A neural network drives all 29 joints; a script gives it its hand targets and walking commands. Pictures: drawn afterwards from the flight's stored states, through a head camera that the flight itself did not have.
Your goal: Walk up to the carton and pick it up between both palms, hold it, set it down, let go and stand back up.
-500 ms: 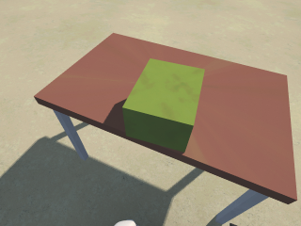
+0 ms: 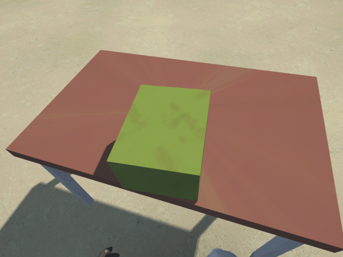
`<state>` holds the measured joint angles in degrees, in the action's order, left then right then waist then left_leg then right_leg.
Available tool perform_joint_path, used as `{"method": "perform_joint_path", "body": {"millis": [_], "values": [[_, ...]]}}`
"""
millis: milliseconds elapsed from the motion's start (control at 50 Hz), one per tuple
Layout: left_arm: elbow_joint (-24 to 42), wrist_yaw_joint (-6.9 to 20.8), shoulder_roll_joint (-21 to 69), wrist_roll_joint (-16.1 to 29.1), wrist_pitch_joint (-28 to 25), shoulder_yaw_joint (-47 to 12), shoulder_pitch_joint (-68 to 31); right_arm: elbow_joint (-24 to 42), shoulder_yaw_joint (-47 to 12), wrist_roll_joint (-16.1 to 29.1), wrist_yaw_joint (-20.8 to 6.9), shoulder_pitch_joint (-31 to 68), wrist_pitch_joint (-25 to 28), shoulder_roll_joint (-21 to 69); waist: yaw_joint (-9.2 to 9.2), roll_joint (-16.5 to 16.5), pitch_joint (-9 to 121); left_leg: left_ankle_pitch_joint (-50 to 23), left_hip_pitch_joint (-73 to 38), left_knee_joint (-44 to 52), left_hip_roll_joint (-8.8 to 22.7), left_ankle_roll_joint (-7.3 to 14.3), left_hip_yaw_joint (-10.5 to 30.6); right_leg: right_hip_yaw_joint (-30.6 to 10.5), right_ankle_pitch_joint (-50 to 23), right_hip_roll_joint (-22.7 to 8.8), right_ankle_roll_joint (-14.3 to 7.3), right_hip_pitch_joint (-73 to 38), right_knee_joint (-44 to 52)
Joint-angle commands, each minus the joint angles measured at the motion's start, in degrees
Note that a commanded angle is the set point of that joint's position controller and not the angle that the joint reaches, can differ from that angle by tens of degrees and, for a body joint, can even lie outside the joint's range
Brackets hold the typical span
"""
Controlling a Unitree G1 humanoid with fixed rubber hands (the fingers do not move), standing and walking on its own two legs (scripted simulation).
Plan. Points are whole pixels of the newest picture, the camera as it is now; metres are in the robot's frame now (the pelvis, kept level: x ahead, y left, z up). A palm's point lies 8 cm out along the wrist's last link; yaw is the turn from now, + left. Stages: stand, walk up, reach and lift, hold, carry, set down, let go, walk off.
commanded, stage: walk up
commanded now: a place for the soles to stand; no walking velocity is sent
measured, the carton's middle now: (167, 138) +0.45 +0.04 -0.04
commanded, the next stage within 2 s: none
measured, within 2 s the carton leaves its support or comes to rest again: neither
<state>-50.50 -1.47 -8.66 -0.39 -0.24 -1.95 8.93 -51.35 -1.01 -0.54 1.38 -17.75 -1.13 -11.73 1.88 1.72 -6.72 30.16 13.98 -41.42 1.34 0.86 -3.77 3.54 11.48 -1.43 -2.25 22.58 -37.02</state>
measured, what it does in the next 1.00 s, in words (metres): steps to the left: left foot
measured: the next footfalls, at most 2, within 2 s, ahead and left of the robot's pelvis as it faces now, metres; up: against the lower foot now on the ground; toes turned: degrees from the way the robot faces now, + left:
left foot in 0.92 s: -0.03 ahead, +0.27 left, +0.00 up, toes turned -3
right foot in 1.38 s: -0.02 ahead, +0.03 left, +0.00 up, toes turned -15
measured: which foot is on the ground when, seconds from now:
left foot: down 0.00-0.58, up 0.60-0.90, down 0.92-1.00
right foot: down 0.00-0.94, up 0.96-1.00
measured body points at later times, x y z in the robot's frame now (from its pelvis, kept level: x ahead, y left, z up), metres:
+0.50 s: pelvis +0.01 +0.00 +0.02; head +0.00 +0.00 +0.47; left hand +0.03 +0.25 -0.13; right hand +0.03 -0.23 -0.14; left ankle -0.01 +0.12 -0.72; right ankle +0.09 -0.10 -0.72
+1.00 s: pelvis -0.08 +0.14 -0.01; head -0.05 +0.15 +0.44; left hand +0.05 +0.41 -0.14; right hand -0.05 -0.14 -0.14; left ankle -0.07 +0.27 -0.72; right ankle +0.06 -0.07 -0.69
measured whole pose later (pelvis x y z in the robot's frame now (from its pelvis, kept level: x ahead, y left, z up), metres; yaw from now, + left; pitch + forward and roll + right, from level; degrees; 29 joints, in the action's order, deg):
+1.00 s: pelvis -0.08 +0.14 -0.01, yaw -6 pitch -3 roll -1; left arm -48.6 -3.2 -17.0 -2.2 3.4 3.3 10.0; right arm -50.9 2.4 0.1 -1.2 -13.7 -5.1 -14.5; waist 0.1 -0.7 -6.4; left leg 24.8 18.4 -46.1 4.3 -2.0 -0.8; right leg -7.5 28.0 -2.1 1.2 34.8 -48.4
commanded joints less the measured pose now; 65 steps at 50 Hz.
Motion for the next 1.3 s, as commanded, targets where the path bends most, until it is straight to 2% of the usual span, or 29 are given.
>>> {"method": "perform_joint_path", "body": {"millis": [0, 80, 100, 140, 220, 260, 320, 500, 520, 540, 560, 620, 660, 720, 760, 800, 840, 860, 880, 900, 920, 940, 1000, 1020, 1120, 1180, 1220, 1240, 1280], "values": [[2.56, -0.14, -11.04, -0.24, 0.29, 2.21, 0.48, -0.24, 0.92, 0.26, -0.16, -6.82, 0.93, -5.55, -0.71, -10.19, 8.02, -14.75, -3.12, 11.78, 2.59, 0.73, 4.81, -13.91, -2.83, -10.95, -3.73, -5.28, 14.77], [-0.05, 0.53, -9.35, 0.75, 0.78, 2.29, 0.09, -1.50, 1.06, 0.82, -0.89, -5.00, 1.84, -6.75, -1.90, -3.49, 5.79, -3.10, 3.95, 18.02, 3.14, 1.99, 6.47, -12.37, 14.46, -8.78, -1.55, -8.01, 17.09], [-0.26, 0.58, -9.88, 0.68, 0.74, 2.05, 0.27, -1.97, 1.06, 1.17, -1.00, -4.76, 1.93, -5.70, -1.65, -5.55, 4.77, -3.43, 4.28, 19.17, 3.96, 2.19, 7.01, -11.22, 12.68, -8.12, -0.94, -7.47, 16.27], [-2.14, 0.88, -9.50, 0.78, 0.34, 1.86, 1.11, -1.93, 0.73, 1.02, -0.89, -3.30, 2.58, -5.53, -2.63, -2.49, 2.66, -6.98, 4.42, 21.00, 4.47, 2.23, 7.17, -10.22, 8.14, -7.41, -0.65, -6.76, 15.20], [-4.03, 1.10, -8.89, 0.22, -0.72, 1.49, 1.85, -2.95, 0.97, 1.02, -0.62, -2.91, 3.40, -6.47, -2.53, -1.49, 5.04, -13.91, 2.50, 22.02, 6.18, 2.28, 8.33, -7.49, -1.42, -6.01, -0.67, -10.70, 11.73], [-4.88, 0.99, -8.68, 0.09, -0.65, 1.39, 1.99, -3.83, 1.11, 1.04, -0.59, -2.29, 3.08, -6.59, -2.86, 1.16, 4.13, -8.94, 4.83, 23.37, 6.41, 2.91, 8.87, -7.27, 0.66, -5.63, -0.66, -11.67, 12.74], [-6.07, 0.78, -10.49, 0.03, -0.59, 1.52, 2.26, -4.42, 0.80, 0.90, -0.63, -2.77, 2.58, -6.43, -2.73, -1.78, 1.95, -7.82, 4.82, 23.19, 5.55, 2.41, 7.04, -8.35, 3.05, -6.31, -0.52, -9.99, 14.18], [-9.04, 0.39, -10.70, -0.23, -0.74, 0.84, 4.87, -6.99, 0.72, 0.86, -0.40, -3.40, 2.44, -6.57, -1.78, -3.23, 2.47, -9.59, 0.80, 23.17, 5.41, 2.88, 6.25, -8.61, 1.82, -6.31, -0.05, -9.09, 15.32], [-6.13, -1.63, -14.65, -1.39, -1.09, 3.18, 10.10, -3.21, 3.68, -1.80, -0.97, 3.48, 0.27, -14.91, -5.40, -1.21, 0.19, -8.64, 6.18, 9.87, 2.54, 1.10, -0.20, -16.62, -2.89, -11.87, -2.42, -10.59, 17.04], [-7.57, -2.90, -17.73, -1.20, -1.11, 4.38, 15.20, -1.44, 4.02, -3.61, -1.37, 5.84, -1.23, -13.92, -6.51, -5.80, 0.30, -2.49, 12.76, 0.05, -0.54, -0.75, 0.28, -29.29, -5.12, -19.33, -6.56, -13.51, 21.46], [-7.27, -4.05, -18.71, -1.35, -0.91, 5.29, 15.70, -1.58, 4.12, -4.05, -1.40, 4.30, -2.32, -12.79, -5.99, -5.43, 0.68, 3.85, 14.11, -8.79, 0.94, -1.50, 3.71, -33.41, -1.60, -23.43, -9.56, -13.00, 22.74], [-3.17, -5.41, -17.03, -1.59, -0.83, 5.97, 10.04, -0.34, 3.89, -3.46, -1.72, 2.17, -3.71, -9.99, -2.59, -7.36, 5.28, -0.33, 15.27, -17.44, 4.20, -2.38, 7.54, -28.15, 3.03, -20.33, -9.45, -12.57, 22.16], [-0.86, -5.32, -15.76, -1.72, -1.07, 6.50, 8.09, 1.51, 3.82, -3.34, -2.27, 4.88, -4.12, -9.35, -2.43, -7.80, 7.37, -4.10, 12.96, -21.27, 4.04, -3.21, 8.11, -22.72, 4.75, -16.43, -7.28, -8.63, 21.98], [1.82, -5.05, -16.80, -1.73, -1.07, 7.59, 4.46, 2.09, 3.98, -2.18, -2.92, 2.78, -5.03, -8.47, -0.97, -12.47, 9.61, -4.49, 10.41, -22.09, 4.76, -4.10, 7.51, -19.09, 6.43, -15.20, -7.64, -3.30, 21.17], [4.09, -5.03, -17.74, -2.34, -0.39, 8.18, 0.87, 2.28, 4.13, -1.41, -3.42, 1.70, -5.40, -9.31, 0.03, -14.79, 9.93, -3.68, 6.69, -17.81, 4.65, -3.39, 6.86, -17.89, 10.28, -15.11, -6.60, -0.24, 21.30], [5.76, -4.05, -17.13, -2.35, 0.15, 7.81, 1.29, 2.77, 4.49, -0.76, -3.41, 2.25, -5.23, -9.75, -1.15, -14.05, 10.56, -1.17, 4.31, -11.42, 3.83, -3.52, 5.20, -19.07, 13.48, -14.05, -6.16, 0.42, 21.76], [6.67, -2.85, -19.04, -2.91, 1.37, 8.20, 0.36, 1.49, 4.50, 0.08, -3.30, -3.20, -4.55, -9.21, -0.10, -15.88, 12.83, -1.39, -3.19, -0.64, 1.45, -1.68, 1.25, -15.01, 18.33, -11.56, -3.13, 1.85, 19.30], [6.33, -2.32, -18.98, -3.09, 2.32, 7.91, 0.49, -0.06, 4.95, 0.35, -3.14, -8.43, -3.99, -8.79, 1.46, -11.83, 13.59, -6.40, -8.71, 8.96, 0.37, -0.63, 0.70, -13.04, 23.59, -8.99, -1.63, 4.30, 12.47], [6.27, -1.89, -15.61, -2.47, 3.02, 6.42, 1.00, -0.69, 5.72, 0.24, -2.99, -10.59, -3.28, -10.99, 2.75, 0.17, 10.30, -6.35, -7.57, 15.36, 1.25, -0.03, 4.67, -9.22, 30.52, -2.08, -0.02, 10.65, 0.34], [7.12, -1.21, -10.37, -1.98, 3.16, 4.94, 2.96, 0.74, 6.66, 0.46, -2.76, -7.14, -3.08, -14.77, 1.95, 14.95, 6.31, 10.79, 0.18, 24.51, 11.22, 1.32, 22.05, -2.44, 31.04, 7.23, 1.72, 17.19, -15.46], [7.56, -1.24, -10.63, -1.49, 3.03, 5.26, 3.00, 3.99, 7.23, 1.13, -1.39, 0.22, -3.33, -19.45, 0.88, 14.57, 0.85, 26.33, 14.26, 31.78, 19.51, 4.04, 32.74, -7.06, 27.92, 6.69, 3.17, 18.39, -23.01], [7.52, -1.59, -12.60, -1.03, 2.91, 5.87, 2.75, 5.20, 7.39, 1.44, -0.39, 4.46, -3.19, -21.99, 1.41, 14.72, -2.56, 35.39, 22.79, 37.24, 23.22, 7.56, 38.83, -9.16, 25.15, 3.84, 2.89, 17.09, -26.25], [2.72, -0.69, -13.40, -0.66, 1.12, 6.52, 8.72, 5.74, 4.79, -0.02, -0.45, 8.93, -1.48, -13.34, -4.32, 7.44, -2.73, 10.20, 13.68, 27.01, 11.30, 1.76, 16.78, -11.71, 12.68, 4.60, 2.54, 14.44, -29.41], [1.18, -0.14, -12.56, -1.36, 0.76, 6.15, 10.96, 5.53, 4.49, -0.50, -0.72, 8.30, -0.63, -11.76, -4.35, 6.82, 0.27, 6.71, 8.64, 24.97, 10.44, 1.43, 15.22, -10.48, 10.37, 4.78, 3.34, 13.23, -27.97], [3.07, 1.25, -10.64, -2.27, 0.85, 5.14, 4.04, 2.28, 3.44, -1.02, -0.55, -3.78, 3.24, -7.64, 0.75, 4.42, 1.58, 10.19, -7.63, 28.40, 15.82, 5.77, 22.08, -9.01, 8.83, 2.90, 4.15, 17.43, -15.32], [4.87, 1.81, -9.40, -2.33, 0.56, 4.60, 1.23, 0.16, 4.30, -2.94, 0.21, -9.37, 3.57, -10.37, 3.25, 5.70, 0.90, 9.08, -16.00, 27.00, 19.32, 10.89, 23.71, -8.67, 18.47, 1.36, 4.47, 18.99, -5.70], [5.44, 1.75, -9.18, -2.62, 0.13, 4.56, -0.41, -0.34, 4.66, -2.66, 0.31, -11.04, 3.58, -11.41, 4.40, 5.60, -2.21, 2.24, -14.61, 27.31, 21.21, 12.24, 22.26, -7.60, 18.57, 0.88, 3.95, 16.17, -2.18], [5.20, 1.86, -8.72, -2.62, -0.51, 4.62, -0.27, -1.13, 4.31, -2.96, 0.28, -12.49, 3.91, -10.71, 4.55, 4.88, -2.94, -8.04, -16.84, 25.66, 21.43, 11.87, 21.09, -6.79, 16.02, 0.36, 3.67, 15.82, 0.07], [4.22, 1.90, -7.74, -2.75, -1.65, 4.69, 3.53, -2.00, 4.15, -2.86, 0.02, -13.37, 4.08, -10.56, 1.98, 4.70, -1.31, -23.70, -13.71, 21.27, 20.74, 10.52, 16.76, -5.44, 8.11, 1.70, 2.29, 7.82, 4.70]]}}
